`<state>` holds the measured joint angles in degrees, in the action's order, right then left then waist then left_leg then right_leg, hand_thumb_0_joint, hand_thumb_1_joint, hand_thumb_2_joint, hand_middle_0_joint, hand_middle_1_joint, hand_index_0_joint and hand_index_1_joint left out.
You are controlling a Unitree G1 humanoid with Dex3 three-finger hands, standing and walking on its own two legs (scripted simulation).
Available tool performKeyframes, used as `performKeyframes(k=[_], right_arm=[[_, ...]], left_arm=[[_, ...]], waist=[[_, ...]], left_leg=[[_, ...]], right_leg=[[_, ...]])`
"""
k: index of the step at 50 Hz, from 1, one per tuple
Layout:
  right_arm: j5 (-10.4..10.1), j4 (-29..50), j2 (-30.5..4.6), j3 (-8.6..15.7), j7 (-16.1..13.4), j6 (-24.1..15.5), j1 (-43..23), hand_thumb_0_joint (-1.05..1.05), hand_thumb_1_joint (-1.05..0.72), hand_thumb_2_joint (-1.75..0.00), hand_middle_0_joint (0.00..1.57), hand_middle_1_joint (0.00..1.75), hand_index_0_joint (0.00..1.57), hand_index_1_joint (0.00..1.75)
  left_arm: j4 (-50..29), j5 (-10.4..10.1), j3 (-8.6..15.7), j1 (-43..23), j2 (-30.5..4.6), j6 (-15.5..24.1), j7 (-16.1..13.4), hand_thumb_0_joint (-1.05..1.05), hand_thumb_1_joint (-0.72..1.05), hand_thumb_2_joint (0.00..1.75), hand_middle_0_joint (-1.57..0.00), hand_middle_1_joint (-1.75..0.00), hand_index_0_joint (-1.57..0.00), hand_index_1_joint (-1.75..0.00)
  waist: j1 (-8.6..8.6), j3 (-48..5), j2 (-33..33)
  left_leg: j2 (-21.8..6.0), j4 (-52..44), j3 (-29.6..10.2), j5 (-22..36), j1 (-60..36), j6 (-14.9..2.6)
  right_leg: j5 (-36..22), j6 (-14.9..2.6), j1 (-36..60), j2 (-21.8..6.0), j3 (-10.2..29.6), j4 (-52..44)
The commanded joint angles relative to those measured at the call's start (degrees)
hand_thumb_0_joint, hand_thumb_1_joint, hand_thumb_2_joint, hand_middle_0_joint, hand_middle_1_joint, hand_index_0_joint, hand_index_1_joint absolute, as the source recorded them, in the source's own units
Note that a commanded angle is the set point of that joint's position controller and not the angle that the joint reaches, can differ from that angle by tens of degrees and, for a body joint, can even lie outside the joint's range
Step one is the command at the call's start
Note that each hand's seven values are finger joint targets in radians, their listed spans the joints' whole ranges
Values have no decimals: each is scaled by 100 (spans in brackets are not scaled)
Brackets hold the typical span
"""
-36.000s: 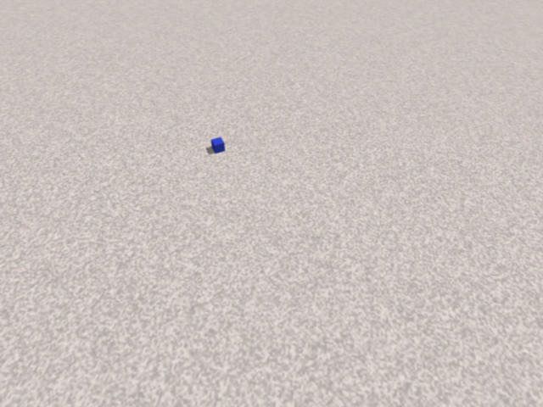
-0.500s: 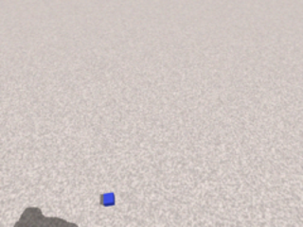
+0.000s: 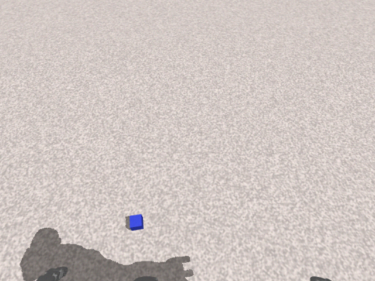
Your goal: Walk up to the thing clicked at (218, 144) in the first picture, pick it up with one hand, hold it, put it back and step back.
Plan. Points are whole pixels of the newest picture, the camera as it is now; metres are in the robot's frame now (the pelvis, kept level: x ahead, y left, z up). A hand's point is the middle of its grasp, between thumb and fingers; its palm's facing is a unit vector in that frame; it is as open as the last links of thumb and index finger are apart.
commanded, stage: step back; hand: left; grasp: from above
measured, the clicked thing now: (136, 222) +0.44 +0.26 -0.74
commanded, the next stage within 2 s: none
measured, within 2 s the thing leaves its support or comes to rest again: neither
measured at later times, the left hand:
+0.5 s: hand out of the picture +0.04 +0.31 -0.17, palm faces -0.11 -0.92 -0.37, open 7.4 cm
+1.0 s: hand out of the picture -0.08 +0.31 -0.16, palm faces -0.03 -0.93 -0.37, open 7.4 cm
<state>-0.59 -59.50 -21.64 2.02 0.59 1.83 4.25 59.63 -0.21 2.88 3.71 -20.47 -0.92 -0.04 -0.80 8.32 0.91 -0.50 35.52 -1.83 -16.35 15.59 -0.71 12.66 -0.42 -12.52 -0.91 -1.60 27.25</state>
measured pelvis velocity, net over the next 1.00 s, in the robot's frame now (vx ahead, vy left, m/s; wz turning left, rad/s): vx -0.23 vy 0.05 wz -0.01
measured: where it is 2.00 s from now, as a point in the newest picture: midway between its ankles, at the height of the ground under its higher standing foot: outside the picture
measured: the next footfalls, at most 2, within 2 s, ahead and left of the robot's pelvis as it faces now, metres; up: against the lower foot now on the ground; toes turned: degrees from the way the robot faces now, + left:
left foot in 0.14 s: +0.00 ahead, +0.13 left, +0.00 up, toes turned -1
right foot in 0.60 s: -0.11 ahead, -0.09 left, +0.00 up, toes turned -2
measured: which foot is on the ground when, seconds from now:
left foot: up 0.00-0.12, down 0.14-0.62, up 0.64-0.92, down 0.94-1.00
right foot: down 0.00-0.16, up 0.18-0.58, down 0.60-0.94, up 0.96-1.00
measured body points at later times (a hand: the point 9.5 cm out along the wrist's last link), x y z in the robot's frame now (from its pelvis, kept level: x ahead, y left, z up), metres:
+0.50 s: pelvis -0.09 +0.05 -0.01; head -0.01 +0.06 +0.43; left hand +0.04 +0.35 -0.14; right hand -0.01 -0.26 -0.12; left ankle -0.04 +0.13 -0.74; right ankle -0.13 -0.09 -0.69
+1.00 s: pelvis -0.23 +0.05 -0.02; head -0.17 +0.07 +0.43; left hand -0.08 +0.35 -0.13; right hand -0.15 -0.27 -0.13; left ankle -0.22 +0.16 -0.74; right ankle -0.17 -0.08 -0.72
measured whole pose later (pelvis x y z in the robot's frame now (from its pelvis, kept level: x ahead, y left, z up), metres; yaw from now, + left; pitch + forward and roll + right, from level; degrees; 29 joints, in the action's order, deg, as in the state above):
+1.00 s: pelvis -0.23 +0.05 -0.02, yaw +0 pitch -3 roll +1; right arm 1.6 -50.3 -21.6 2.5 0.0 1.2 10.1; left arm 44.3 0.9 3.6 5.2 -22.4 -3.6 -0.6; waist -0.5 11.3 -3.1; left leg 3.1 37.6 -1.7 -19.8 14.6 -1.6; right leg 25.1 -0.6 -24.7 0.5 4.1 47.5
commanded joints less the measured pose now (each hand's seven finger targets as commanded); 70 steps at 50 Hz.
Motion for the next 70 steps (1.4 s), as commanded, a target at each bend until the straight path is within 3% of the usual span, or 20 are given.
performKeyframes(k=[1,6,8,10,16,23,29,32,36,42,46,48,49,52,61,65,66,67,68,70], right_arm=[[24,514,-1016,331,-20,99,508,0,-90,-90,20,30,20,30],[174,575,-1072,398,-60,-56,830,0,-90,-90,20,30,20,30],[282,774,-1865,550,-84,-147,510,0,-90,-90,20,30,20,30],[233,910,-1819,573,-135,-168,465,0,-90,-90,20,30,20,30],[211,1155,-1258,449,-304,-177,437,0,-90,-90,20,30,20,30],[205,1328,-1487,517,-301,-163,640,0,-90,-90,20,30,20,30],[124,1432,-1479,442,-205,-67,106,0,-90,-90,20,30,20,30],[79,1448,-1182,411,-230,-18,-14,0,-90,-90,20,30,20,30],[8,1196,-1156,338,-214,-58,658,0,-90,-90,20,30,20,30],[91,1391,-1046,285,-255,-137,629,0,-90,-90,20,30,20,30],[220,1171,-1212,456,-212,-207,1144,0,-90,-90,20,30,20,30],[257,1404,-2261,655,-146,-202,777,0,-90,-90,20,30,20,30],[294,1394,-2109,644,-169,-231,707,0,-90,-90,20,30,20,30],[250,1507,-1503,451,-258,-248,155,0,-90,-90,20,30,20,30],[264,1646,-1561,491,-262,-157,474,0,-90,-90,20,30,20,30],[141,1710,-1536,457,-209,-5,258,0,-90,-90,20,30,20,30],[114,1764,-1197,356,-197,3,325,0,-90,-90,20,30,20,30],[76,1866,-1112,385,-277,5,22,0,-90,-90,20,30,20,30],[87,1811,-1356,482,-301,33,67,0,-90,-90,20,30,20,30],[40,1528,-1331,452,-251,5,510,0,-90,-90,20,30,20,30]], left_arm=[[-884,176,402,-560,-1604,38,-146,0,90,90,-20,-30,-20,-30],[-1158,85,301,-471,-1468,-119,-134,0,90,90,-20,-30,-20,-30],[-1253,-6,221,-271,-996,-204,-175,0,90,90,-20,-30,-20,-30],[-1162,82,304,-425,-1241,-228,-283,0,90,90,-20,-30,-20,-30],[-1222,85,321,111,-1217,-171,-217,0,90,90,-20,-30,-20,-30],[-1405,109,413,249,-1187,-133,-141,0,90,90,-20,-30,-20,-30],[-1095,186,465,1242,-1090,-32,-69,0,90,90,-20,-30,-20,-30],[-1585,252,668,506,-2133,18,-48,0,90,90,-20,-30,-20,-30],[-1821,210,534,-170,-1481,31,-147,0,90,90,-20,-30,-20,-30],[-1926,225,492,548,-1333,-39,-195,0,90,90,-20,-30,-20,-30],[-2077,106,402,346,-1341,-174,-106,0,90,90,-20,-30,-20,-30],[-2201,88,450,22,-1283,-163,-172,0,90,90,-20,-30,-20,-30],[-2099,177,509,-139,-1355,-169,-223,0,90,90,-20,-30,-20,-30],[-1797,33,497,512,-1263,-173,-193,0,90,90,-20,-30,-20,-30],[-1746,106,494,721,-1157,-110,-73,0,90,90,-20,-30,-20,-30],[-1255,214,551,1525,-1248,-24,-38,0,90,90,-20,-30,-20,-30],[-1352,297,650,1452,-1610,12,-36,0,90,90,-20,-30,-20,-30],[-1590,260,797,959,-2333,-35,-25,0,90,90,-20,-30,-20,-30],[-1802,256,782,508,-2361,2,-63,0,90,90,-20,-30,-20,-30],[-1923,246,575,-219,-1716,22,-135,0,90,90,-20,-30,-20,-30]], waist=[[-103,-1070,-1128],[-159,-1113,-510],[31,-946,1169],[-191,-1053,836],[-49,-1207,560],[-206,-1214,593],[271,-1360,502],[330,-578,-1664],[-58,-573,-907],[336,-1180,-1103],[6,-1206,-478],[-248,-1075,1466],[-284,-863,1008],[227,-854,603],[-45,-1220,958],[250,-1397,783],[212,-1134,-390],[474,-858,-1875],[326,-445,-1655],[-113,-311,-683]], left_leg=[[202,1918,-336,-1527,-104,-230],[34,-1021,19,1191,-333,-108],[-1615,-1468,-2116,3963,-847,-712],[-1751,-1342,-2172,3972,-646,-905],[-1272,-726,-1132,4234,-1723,-1029],[-1608,-769,-1368,3255,-1526,-1428],[-1193,-452,-899,1471,-71,-732],[601,2520,-268,-1966,811,99],[766,3341,-633,-1176,827,129],[283,849,-220,-1447,1060,153],[-75,-1258,-379,859,-619,-106],[-2178,-1631,-2812,2454,-260,-1470],[-2253,-1604,-2910,2469,203,-1668],[-1482,-1082,-1376,3135,-401,-1216],[-1398,-702,-1074,2464,-909,-1267],[-906,-139,-810,1029,408,-585],[-195,678,-602,-281,1542,-210],[648,2206,-286,-1808,1456,90],[352,3161,-908,-1838,1163,147],[650,3558,-900,-1088,1062,80]], right_leg=[[-2475,-1470,-403,-1837,1356,-363],[-1970,-669,26,-993,816,946],[2073,-158,-1381,729,590,2421],[2390,-157,-1316,714,1473,3573],[1648,111,-1760,605,1135,3772],[1720,115,-1262,339,836,2538],[2,-246,520,141,352,-52],[-561,-1884,-896,-2249,3433,-1092],[-1873,-1231,-593,-1219,1563,-426],[-3014,-1228,1374,-1285,1503,336],[-1469,-546,-130,-770,1117,987],[2416,-47,-1291,583,608,2909],[2551,-53,-1174,631,1274,3863],[1797,-98,-1673,693,1323,4697],[1613,140,-883,193,585,1985],[200,-152,690,143,328,-282],[696,-422,796,-743,1879,-557],[632,-1507,-713,-2155,3309,-1124],[607,-1770,-1619,-2533,3635,-1308],[-449,-1233,-1419,-1483,1860,-602]])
